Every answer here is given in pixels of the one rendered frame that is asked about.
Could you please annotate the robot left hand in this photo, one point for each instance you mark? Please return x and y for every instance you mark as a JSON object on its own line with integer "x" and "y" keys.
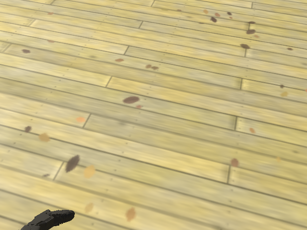
{"x": 48, "y": 219}

